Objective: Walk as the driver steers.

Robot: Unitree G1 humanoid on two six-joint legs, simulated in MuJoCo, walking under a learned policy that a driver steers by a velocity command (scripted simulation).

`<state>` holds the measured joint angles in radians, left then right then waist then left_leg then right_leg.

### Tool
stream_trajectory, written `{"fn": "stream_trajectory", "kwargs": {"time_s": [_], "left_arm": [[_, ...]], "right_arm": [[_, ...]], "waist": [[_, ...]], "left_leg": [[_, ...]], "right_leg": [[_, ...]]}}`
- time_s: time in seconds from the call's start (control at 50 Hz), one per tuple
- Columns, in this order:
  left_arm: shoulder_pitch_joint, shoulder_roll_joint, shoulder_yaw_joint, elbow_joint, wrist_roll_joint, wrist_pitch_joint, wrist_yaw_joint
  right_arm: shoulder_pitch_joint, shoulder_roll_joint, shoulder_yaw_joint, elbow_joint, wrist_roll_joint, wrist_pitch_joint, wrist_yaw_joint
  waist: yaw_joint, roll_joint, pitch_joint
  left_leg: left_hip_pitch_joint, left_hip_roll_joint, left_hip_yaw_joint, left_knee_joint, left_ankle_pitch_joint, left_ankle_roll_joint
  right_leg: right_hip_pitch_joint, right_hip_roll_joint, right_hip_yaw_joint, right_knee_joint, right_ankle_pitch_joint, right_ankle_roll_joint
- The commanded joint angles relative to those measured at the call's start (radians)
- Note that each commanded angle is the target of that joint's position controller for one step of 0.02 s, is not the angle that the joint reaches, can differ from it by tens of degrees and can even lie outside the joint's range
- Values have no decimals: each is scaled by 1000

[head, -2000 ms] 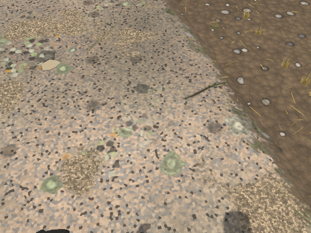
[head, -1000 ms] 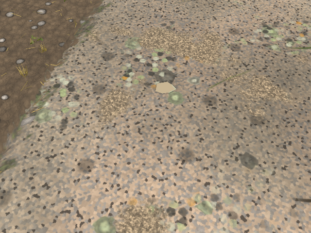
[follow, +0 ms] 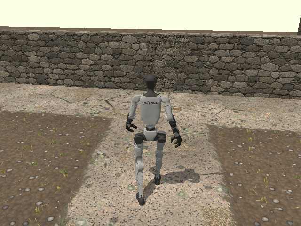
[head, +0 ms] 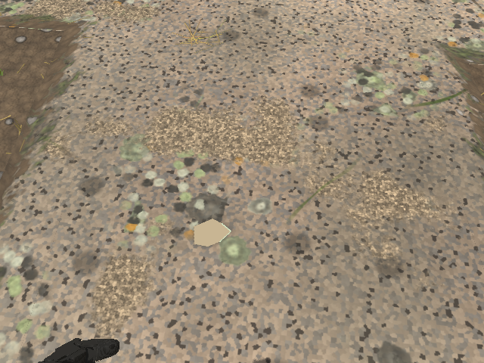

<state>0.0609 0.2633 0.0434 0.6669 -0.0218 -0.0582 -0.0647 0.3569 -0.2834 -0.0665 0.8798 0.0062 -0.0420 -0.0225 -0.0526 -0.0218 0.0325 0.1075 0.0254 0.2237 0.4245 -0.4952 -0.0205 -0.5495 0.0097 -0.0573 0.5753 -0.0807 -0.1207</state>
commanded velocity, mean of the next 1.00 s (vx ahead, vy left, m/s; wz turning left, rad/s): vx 0.50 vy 0.00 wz -0.26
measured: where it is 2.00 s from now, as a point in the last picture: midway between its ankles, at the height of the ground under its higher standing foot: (271, 156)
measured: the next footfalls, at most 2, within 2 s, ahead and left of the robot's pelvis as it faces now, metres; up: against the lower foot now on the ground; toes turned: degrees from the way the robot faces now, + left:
left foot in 0.48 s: +0.47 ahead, +0.09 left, +0.00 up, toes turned -14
right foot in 0.98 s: +0.69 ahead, -0.21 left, +0.00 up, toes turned -15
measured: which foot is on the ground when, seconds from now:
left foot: down 0.00-0.00, up 0.02-0.46, down 0.48-0.98, up 1.00-1.00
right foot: down 0.00-0.50, up 0.52-0.96, down 0.98-1.00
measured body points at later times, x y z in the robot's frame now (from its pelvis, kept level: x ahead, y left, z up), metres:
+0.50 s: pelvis +0.30 +0.01 +0.01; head +0.33 +0.01 +0.46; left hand +0.41 +0.29 -0.10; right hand +0.46 -0.27 -0.06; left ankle +0.43 +0.10 -0.72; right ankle +0.14 -0.08 -0.70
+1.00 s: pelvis +0.57 -0.07 +0.01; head +0.60 -0.09 +0.46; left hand +0.87 +0.08 -0.05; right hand +0.47 -0.35 -0.12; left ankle +0.44 +0.10 -0.71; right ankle +0.66 -0.20 -0.72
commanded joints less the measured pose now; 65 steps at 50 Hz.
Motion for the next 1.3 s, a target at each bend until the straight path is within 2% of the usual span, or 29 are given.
{"fn": "stream_trajectory", "kwargs": {"time_s": [0.02, 0.04, 0.06, 0.08, 0.1, 0.16, 0.28, 0.36, 0.42, 0.46, 0.48, 0.5, 0.52, 0.54, 0.58, 0.6, 0.66, 0.76, 0.9, 0.94, 0.98, 1.0, 1.02, 1.04, 1.06, 1.08, 1.1, 1.18, 1.3], "left_arm": [[350, 341, 115, 5, -8, 5, 29], [392, 269, 94, -17, -4, -1, 32], [356, 220, 80, -9, 9, -7, 34], [290, 198, 74, -17, 7, -12, 36], [218, 170, 65, -33, 8, -13, 37], [148, 145, 56, -63, 19, -16, 45], [213, 181, 65, -30, 5, -8, 73], [298, 175, 60, 13, 1, -5, 70], [312, 180, 61, 27, 6, 3, 70], [291, 164, 55, 25, 9, 9, 69], [282, 125, 38, 12, 16, 7, 68], [395, 66, 18, -1, 9, -5, 69], [418, 82, 13, 1, -4, -14, 70], [317, 170, 35, -8, -17, -17, 69], [177, 158, 32, -46, 6, -19, 67], [175, 145, 35, -46, 16, -18, 65], [212, 94, 25, -33, 14, -10, 62], [65, 53, 5, -67, 20, -21, 57], [-99, 71, 9, -120, 3, -38, 23], [-48, 98, 21, -111, 6, -41, 20], [201, 174, 61, -43, 16, -38, 34], [367, 253, 79, -20, 33, -31, 46], [386, 284, 82, -4, 26, -28, 38], [364, 191, 58, -8, 12, -26, 39], [302, 166, 47, -11, 8, -25, 42], [243, 155, 42, -14, 17, -25, 41], [203, 132, 36, -16, 25, -27, 37], [170, 121, 38, 15, 28, -56, 38], [197, 153, 47, 67, 33, -57, 59]], "right_arm": [[84, -23, 18, -136, -40, -30, 5], [-2, -97, 12, -147, -6, -76, 24], [-117, -150, -5, -183, 35, -100, 34], [-153, -136, 4, -200, 31, -112, 32], [-162, -132, 1, -193, 7, -112, 24], [-111, -129, -9, -193, -17, -74, 20], [-287, -56, 20, -236, -23, -60, 23], [-380, -81, 16, -261, -3, -76, 43], [-373, -114, 1, -270, -2, -86, 52], [-252, -141, -18, -240, -6, -92, 47], [-114, -182, -34, -222, -19, -97, 41], [28, -276, -60, -198, -31, -92, 37], [97, -238, -58, -154, -2, -79, 49], [52, -166, -35, -164, 13, -74, 48], [-57, -117, -13, -179, -7, -59, 44], [-88, -96, -5, -181, -15, -60, 44], [-96, -99, -4, -168, -8, -67, 43], [-53, -150, -17, -129, 6, -58, 32], [53, -177, -23, -65, 20, -26, 25], [40, -195, -29, -60, 20, -16, 20], [21, -171, -17, -70, 13, -10, 15], [40, -101, 8, -105, -13, -17, 13], [143, -30, 31, -107, -2, -39, 19], [67, -137, 6, -104, 19, -53, 27], [-25, -162, -1, -131, 31, -63, 33], [-70, -147, 1, -136, 20, -66, 29], [-83, -140, -3, -138, 7, -61, 28], [-44, -78, 4, -119, 15, -15, 27], [-204, -55, 9, -165, 12, -20, 42]], "waist": [[105, -226, -329], [173, -136, -475], [194, -84, -323], [150, 1, -215], [102, 50, -137], [27, 7, -87], [90, -37, -36], [142, -59, -29], [124, -84, -24], [53, -96, -65], [-13, -57, -182], [-15, 158, -352], [-28, 329, -384], [-50, 195, -228], [-16, 82, -52], [13, 94, -28], [48, 126, -32], [7, 91, -11], [-33, 98, 25], [11, 112, -7], [140, 88, -174], [182, -58, -334], [127, -295, -433], [160, -179, -342], [150, -124, -203], [120, -43, -138], [90, -33, -90], [33, -55, -52], [81, -26, 8]], "left_leg": [[-716, -20, -82, 878, 82, -1], [-854, -82, -314, 1023, -91, 4], [-940, -19, -343, 1010, 2, 28], [-920, 26, -334, 919, 89, 41], [-860, 58, -324, 824, 128, 35], [-721, 90, -315, 699, 171, -1], [-629, 34, -261, 264, 542, -54], [-606, 13, -272, 130, 612, -28], [-603, 4, -270, 81, 481, 20], [-439, -20, -235, 26, 441, 70], [-222, 73, -318, 58, 466, 129], [162, 286, -665, 55, 382, 282], [259, 377, -993, -105, 93, 351], [157, 351, -935, -141, -67, 302], [-93, 268, -705, -178, 80, 257], [-171, 233, -640, -201, 168, 246], [-254, 186, -511, -250, 359, 253], [-254, 153, -360, -279, 531, 236], [-110, 214, -355, -213, 568, 199], [-69, 220, -347, -134, 734, 178], [-171, 142, -272, 169, 898, 128], [-435, 59, -219, 514, 581, 80], [-741, -84, -284, 774, -80, 43], [-859, -23, -354, 864, -71, 47], [-895, 23, -321, 849, 24, 54], [-862, 61, -298, 802, 108, 51], [-824, 86, -295, 751, 158, 43], [-744, 114, -308, 670, 257, 13], [-764, 80, -298, 351, 582, 12]], "right_leg": [[941, -276, 628, -56, -145, -276], [1031, -353, 938, -236, -284, -337], [940, -317, 781, -268, -235, -265], [778, -274, 653, -271, -147, -227], [614, -234, 555, -284, -30, -203], [386, -177, 440, -344, 131, -203], [233, -76, 268, -340, 81, -123], [329, -129, 327, -292, -14, -103], [437, -183, 399, -218, 26, -85], [448, -147, 382, -101, 205, -51], [382, -94, 327, 102, 214, -15], [75, 37, 215, 459, -45, 63], [-154, 84, 202, 658, -487, 96], [-256, 25, 235, 733, -442, 90], [-249, -56, 165, 664, -300, 88], [-202, -90, 164, 599, -252, 91], [-125, -112, 129, 499, -198, 109], [-101, -108, 90, 179, 45, 136], [-55, -60, 73, -47, 78, 95], [38, -34, 54, -78, 11, 64], [425, -32, 46, -92, 44, 3], [756, -256, 330, -65, 41, -84], [956, -411, 757, -197, -148, -212], [906, -376, 733, -242, -267, -177], [771, -340, 580, -261, -208, -142], [641, -299, 488, -285, -109, -125], [541, -267, 422, -315, -8, -121], [389, -244, 246, -421, 102, -127], [408, -206, 35, -464, 156, -66]]}}
Keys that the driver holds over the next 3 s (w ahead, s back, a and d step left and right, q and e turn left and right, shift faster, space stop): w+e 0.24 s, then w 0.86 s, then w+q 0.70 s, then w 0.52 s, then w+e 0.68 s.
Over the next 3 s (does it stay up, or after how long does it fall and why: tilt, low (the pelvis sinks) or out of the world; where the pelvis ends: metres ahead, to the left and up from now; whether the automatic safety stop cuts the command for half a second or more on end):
stays up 1.67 -0.07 0.01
